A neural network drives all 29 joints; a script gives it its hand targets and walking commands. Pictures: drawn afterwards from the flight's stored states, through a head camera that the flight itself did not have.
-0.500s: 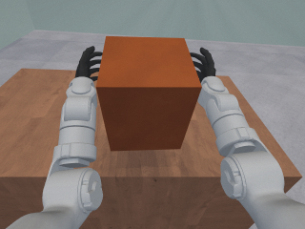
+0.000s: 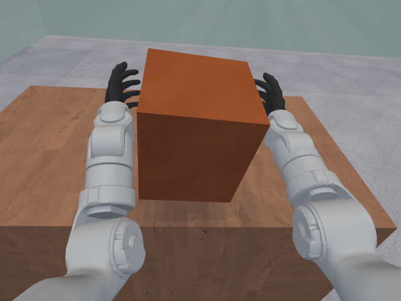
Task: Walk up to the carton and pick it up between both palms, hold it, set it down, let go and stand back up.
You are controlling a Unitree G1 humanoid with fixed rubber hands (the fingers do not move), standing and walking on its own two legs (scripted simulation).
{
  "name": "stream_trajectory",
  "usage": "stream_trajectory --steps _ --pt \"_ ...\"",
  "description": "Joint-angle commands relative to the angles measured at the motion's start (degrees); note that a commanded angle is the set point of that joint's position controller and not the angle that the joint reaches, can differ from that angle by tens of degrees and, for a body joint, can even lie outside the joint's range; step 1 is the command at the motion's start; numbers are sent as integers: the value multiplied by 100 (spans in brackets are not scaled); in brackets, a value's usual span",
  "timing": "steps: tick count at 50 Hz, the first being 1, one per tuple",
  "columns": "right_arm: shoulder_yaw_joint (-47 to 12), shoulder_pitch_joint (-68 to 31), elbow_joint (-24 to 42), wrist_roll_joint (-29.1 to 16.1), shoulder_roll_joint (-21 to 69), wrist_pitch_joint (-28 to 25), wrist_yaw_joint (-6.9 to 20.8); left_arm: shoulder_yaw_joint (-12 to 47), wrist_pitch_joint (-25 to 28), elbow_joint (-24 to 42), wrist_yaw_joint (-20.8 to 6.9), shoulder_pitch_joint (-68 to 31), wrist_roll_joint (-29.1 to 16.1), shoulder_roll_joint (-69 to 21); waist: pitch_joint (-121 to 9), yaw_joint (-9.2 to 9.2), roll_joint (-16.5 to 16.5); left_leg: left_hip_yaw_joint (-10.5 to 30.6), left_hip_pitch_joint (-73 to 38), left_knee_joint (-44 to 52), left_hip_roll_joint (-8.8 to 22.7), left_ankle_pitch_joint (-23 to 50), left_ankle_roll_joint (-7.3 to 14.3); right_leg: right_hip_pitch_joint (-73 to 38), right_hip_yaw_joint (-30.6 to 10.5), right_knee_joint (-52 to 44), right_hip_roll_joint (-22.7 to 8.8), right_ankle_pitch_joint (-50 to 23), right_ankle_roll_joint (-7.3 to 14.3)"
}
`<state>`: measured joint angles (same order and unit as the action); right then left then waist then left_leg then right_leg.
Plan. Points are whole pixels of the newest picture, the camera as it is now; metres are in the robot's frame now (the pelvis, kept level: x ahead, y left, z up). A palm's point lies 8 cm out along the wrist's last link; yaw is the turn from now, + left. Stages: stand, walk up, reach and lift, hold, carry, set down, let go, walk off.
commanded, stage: set down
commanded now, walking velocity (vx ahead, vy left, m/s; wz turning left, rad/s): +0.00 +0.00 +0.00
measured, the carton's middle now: (192, 131) +0.44 +0.01 +0.16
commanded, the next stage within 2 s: none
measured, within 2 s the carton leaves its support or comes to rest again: neither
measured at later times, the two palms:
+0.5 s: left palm (121, 114) +0.43 +0.15 +0.21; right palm (265, 111) +0.45 -0.15 +0.21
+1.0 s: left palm (123, 128) +0.42 +0.15 +0.18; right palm (262, 118) +0.46 -0.15 +0.19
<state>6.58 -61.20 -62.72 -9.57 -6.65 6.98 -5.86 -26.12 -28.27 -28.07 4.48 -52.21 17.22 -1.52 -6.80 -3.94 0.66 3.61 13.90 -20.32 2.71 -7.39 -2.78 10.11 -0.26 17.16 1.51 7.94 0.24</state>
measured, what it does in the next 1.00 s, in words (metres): stands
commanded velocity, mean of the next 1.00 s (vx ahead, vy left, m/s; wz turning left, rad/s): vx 0.00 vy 0.00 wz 0.00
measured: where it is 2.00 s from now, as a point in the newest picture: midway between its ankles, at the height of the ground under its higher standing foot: outside the picture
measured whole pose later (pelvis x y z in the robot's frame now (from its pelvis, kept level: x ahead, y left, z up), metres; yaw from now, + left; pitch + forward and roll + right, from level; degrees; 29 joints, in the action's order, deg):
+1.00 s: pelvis +0.02 -0.01 +0.00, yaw +0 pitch +3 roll -1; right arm 9.2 -61.2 -69.6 -3.5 -7.8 1.7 -1.0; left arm -27.1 -21.2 -30.0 7.9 -46.2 17.2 -5.9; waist -5.8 0.0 0.5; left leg 3.6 13.8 -20.3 3.9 -9.3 -3.9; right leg 10.1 -0.2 17.1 2.5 9.8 0.5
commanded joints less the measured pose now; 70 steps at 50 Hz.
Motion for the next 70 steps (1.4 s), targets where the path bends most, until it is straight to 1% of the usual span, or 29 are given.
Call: stream_trajectory --steps 1,3,6,8,10,13,14,15,17,22,26,27,29,30,33,36,37,38,39,40,41,42,48,52,56,57,60,66,70 --pt "-268 -4337 1153 197 2582 -332 1109 1727 241 -943 -448 -3592 -158 -2692 -1921 909 -148 -615 -1963 347 -305 575 106 -356 673 -359 317 267 -192" --pt "-250 -4309 1167 239 2513 -353 1138 1628 236 -962 -464 -3530 -102 -2632 -1818 963 -103 -633 -1901 357 -306 597 112 -431 684 -348 311 246 -200" --pt "-260 -4379 1250 220 2470 -426 1166 1720 284 -864 -413 -3526 -158 -2698 -2075 957 -204 -626 -2056 263 -289 954 49 -429 702 -309 325 5 -180" --pt "-354 -4424 1335 174 2513 -477 1184 1786 341 -702 -357 -3594 -196 -2780 -2316 1008 -243 -621 -2210 176 -272 1255 11 -430 711 -285 347 -154 -165" --pt "-418 -4437 1448 148 2528 -535 1194 1936 394 -517 -303 -3616 -271 -2879 -2645 972 -266 -586 -2384 68 -242 1585 -42 -371 748 -252 383 -353 -152" --pt "-603 -4397 1530 42 2576 -615 1201 2145 501 -267 -199 -3623 -345 -3020 -2970 1037 -405 -555 -2654 -107 -201 2211 -114 -266 754 -222 415 -613 -118" --pt "-606 -4402 1539 37 2569 -630 1199 2263 526 -173 -169 -3671 -407 -3089 -3079 972 -434 -535 -2762 -157 -181 2359 -152 -166 778 -217 438 -653 -111" --pt "-656 -4319 1482 28 2608 -639 1206 2315 557 -90 -138 -3672 -413 -3112 -3130 1012 -454 -519 -2814 -202 -158 2561 -173 -131 783 -214 441 -714 -98" --pt "-674 -4184 1370 25 2597 -630 1212 2369 588 -35 -101 -3642 -424 -3139 -3063 988 -506 -507 -2866 -246 -145 2722 -212 -57 780 -216 457 -751 -77" --pt "-631 -3778 969 53 2483 -541 1220 2186 544 -148 -136 -3305 -293 -3035 -2516 979 -434 -560 -2768 -230 -134 2928 -224 -56 759 -258 457 -881 -75" --pt "-537 -3587 793 75 2444 -499 1221 1947 495 -284 -227 -3056 -142 -2887 -2189 1008 -427 -630 -2610 -190 -156 2901 -191 -236 728 -255 435 -994 -102" --pt "-538 -3589 799 93 2430 -504 1235 1911 508 -287 -230 -3062 -122 -2856 -2171 1054 -398 -639 -2540 -183 -152 2884 -187 -231 731 -240 437 -991 -107" --pt "-547 -3663 892 121 2491 -559 1250 1947 553 -223 -217 -3064 -153 -2946 -2392 1062 -439 -654 -2567 -215 -140 2975 -210 -232 738 -199 442 -1076 -114" --pt "-559 -3742 982 124 2528 -593 1263 1936 585 -205 -199 -3109 -144 -2998 -2491 1122 -521 -663 -2574 -217 -139 2982 -214 -202 733 -202 437 -1068 -101" --pt "-655 -3897 1137 155 2686 -716 1304 2105 740 19 -106 -3343 -243 -3114 -2972 1196 -554 -656 -2651 -315 -113 3180 -249 -76 754 -145 449 -1101 -82" --pt "-724 -3892 1152 187 2805 -827 1328 2312 908 198 13 -3459 -312 -3290 -3339 1240 -702 -641 -2793 -426 -82 3488 -315 114 751 -115 455 -1182 -40" --pt "-761 -3838 1122 219 2802 -846 1327 2337 942 195 35 -3440 -335 -3303 -3354 1246 -666 -640 -2790 -455 -71 3598 -322 152 766 -107 462 -1231 -31" --pt "-651 -3762 999 270 2809 -860 1338 2379 983 173 54 -3447 -308 -3370 -3387 1169 -754 -626 -2883 -467 -51 3637 -355 254 782 -118 465 -1184 -12" --pt "-622 -3662 867 323 2785 -852 1350 2316 1005 141 68 -3400 -263 -3305 -3253 1226 -704 -630 -2835 -443 -45 3607 -349 287 779 -148 460 -1136 -2" --pt "-559 -3540 748 380 2748 -845 1352 2278 1010 89 67 -3342 -226 -3277 -3101 1181 -666 -645 -2790 -424 -49 3563 -349 295 782 -161 462 -1125 -5" --pt "-439 -3430 559 460 2693 -810 1362 2160 1006 -87 42 -3269 -162 -3174 -2836 1212 -600 -669 -2620 -345 -50 3346 -318 273 762 -205 436 -1025 -5" --pt "-339 -3344 436 531 2606 -780 1366 2064 985 -215 5 -3261 -118 -3103 -2612 1133 -533 -709 -2495 -269 -80 3088 -291 216 772 -220 403 -976 -30" --pt "209 -3183 177 860 2400 -705 1406 1545 901 -648 -198 -3086 123 -2715 -1870 1060 -301 -843 -1765 65 -171 2136 -167 -257 710 -200 317 -799 -153" --pt "309 -3401 416 1004 2448 -835 1513 1487 1001 -631 -157 -3146 167 -2740 -2287 1164 -401 -886 -1664 60 -181 2048 -164 -237 721 -96 318 -809 -158" --pt "338 -3444 527 1114 2542 -989 1597 1575 1185 -490 -16 -3232 181 -2890 -2893 1221 -537 -907 -1839 -39 -159 2254 -219 -2 761 -67 366 -806 -98" --pt "330 -3448 556 1143 2558 -1034 1614 1586 1236 -462 16 -3247 173 -2944 -2998 1281 -587 -917 -1880 -66 -140 2361 -237 60 786 -52 374 -829 -80" --pt "427 -3380 477 1227 2534 -1097 1650 1612 1312 -463 85 -3219 195 -2976 -3039 1260 -619 -917 -1983 -134 -104 2497 -261 326 810 -96 391 -713 -22" --pt "662 -2895 13 1449 2311 -965 1700 1285 1236 -633 37 -2992 416 -2702 -2230 1270 -421 -975 -1708 24 -106 2265 -180 256 745 -186 337 -585 -35" --pt "749 -2779 -32 1551 2230 -876 1741 1036 1155 -744 -49 -2850 532 -2590 -1958 1277 -335 -992 -1523 117 -127 2151 -105 66 679 -186 309 -603 -74"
